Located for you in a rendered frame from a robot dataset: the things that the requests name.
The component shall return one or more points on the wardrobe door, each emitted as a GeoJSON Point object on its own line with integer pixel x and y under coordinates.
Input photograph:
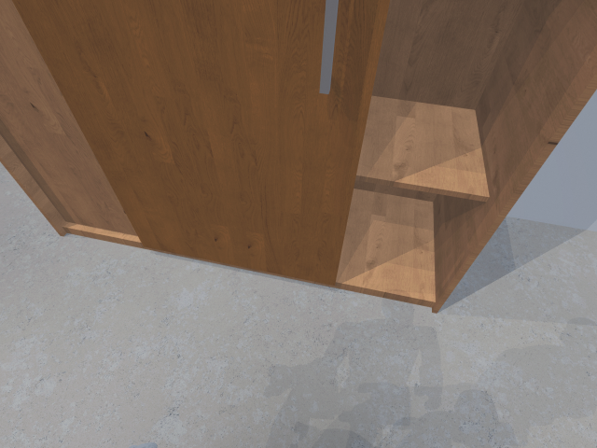
{"type": "Point", "coordinates": [206, 118]}
{"type": "Point", "coordinates": [39, 127]}

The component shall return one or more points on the handle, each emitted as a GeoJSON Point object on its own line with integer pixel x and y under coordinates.
{"type": "Point", "coordinates": [328, 45]}

